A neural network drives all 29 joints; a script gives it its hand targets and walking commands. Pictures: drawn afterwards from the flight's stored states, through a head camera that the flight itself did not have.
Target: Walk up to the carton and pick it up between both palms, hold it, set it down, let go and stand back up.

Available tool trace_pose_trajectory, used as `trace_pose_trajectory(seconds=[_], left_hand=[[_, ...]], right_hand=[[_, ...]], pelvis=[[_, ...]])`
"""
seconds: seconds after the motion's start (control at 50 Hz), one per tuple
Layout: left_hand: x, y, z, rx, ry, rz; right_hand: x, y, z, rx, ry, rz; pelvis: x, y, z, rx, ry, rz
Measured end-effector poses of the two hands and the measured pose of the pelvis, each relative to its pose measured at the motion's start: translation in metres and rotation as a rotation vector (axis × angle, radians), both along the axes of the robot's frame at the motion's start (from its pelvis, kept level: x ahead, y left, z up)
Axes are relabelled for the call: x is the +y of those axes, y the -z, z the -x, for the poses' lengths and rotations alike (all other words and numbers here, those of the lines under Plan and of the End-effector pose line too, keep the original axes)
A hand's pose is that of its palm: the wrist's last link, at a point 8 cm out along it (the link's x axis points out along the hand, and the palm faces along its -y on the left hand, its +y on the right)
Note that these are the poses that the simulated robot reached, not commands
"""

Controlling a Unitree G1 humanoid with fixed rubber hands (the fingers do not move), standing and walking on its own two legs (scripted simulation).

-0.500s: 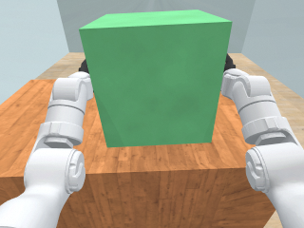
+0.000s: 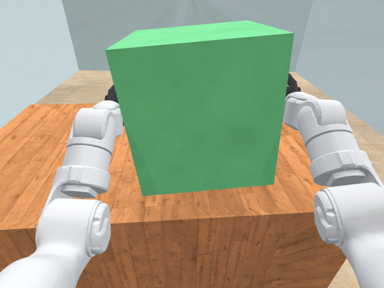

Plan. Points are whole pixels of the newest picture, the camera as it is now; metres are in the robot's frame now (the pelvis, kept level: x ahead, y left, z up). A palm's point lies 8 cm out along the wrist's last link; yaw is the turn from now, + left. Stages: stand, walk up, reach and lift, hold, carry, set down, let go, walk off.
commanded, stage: hold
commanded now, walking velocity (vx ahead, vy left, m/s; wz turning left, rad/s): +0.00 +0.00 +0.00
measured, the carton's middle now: (199, 101) +0.41 +0.00 +0.28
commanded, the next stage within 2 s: none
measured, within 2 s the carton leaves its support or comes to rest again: neither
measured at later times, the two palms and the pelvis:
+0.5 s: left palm (103, 108) +0.38 +0.19 +0.28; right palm (278, 101) +0.39 -0.16 +0.29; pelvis +0.00 -0.01 +0.00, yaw +2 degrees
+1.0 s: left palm (100, 106) +0.37 +0.19 +0.29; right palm (278, 99) +0.38 -0.16 +0.30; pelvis +0.00 +0.00 +0.00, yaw +1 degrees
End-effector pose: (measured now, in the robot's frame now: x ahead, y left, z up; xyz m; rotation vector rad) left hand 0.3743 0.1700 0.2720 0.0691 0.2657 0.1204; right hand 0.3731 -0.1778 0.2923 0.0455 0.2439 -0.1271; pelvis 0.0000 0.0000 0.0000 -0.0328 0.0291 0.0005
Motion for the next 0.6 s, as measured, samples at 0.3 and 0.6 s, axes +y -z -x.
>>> trace_pose_trajectory(seconds=[0.3,0.6], left_hand=[[0.017,-0.022,0.001,-0.026,-0.050,0.006],[0.015,0.001,-0.004,-0.008,-0.018,0.022]], right_hand=[[0.016,-0.006,-0.011,-0.020,-0.048,0.002],[0.014,-0.001,-0.009,0.001,-0.021,0.024]], pelvis=[[-0.005,-0.001,-0.001,0.003,-0.010,-0.005],[-0.004,0.000,-0.003,0.002,-0.014,0.004]])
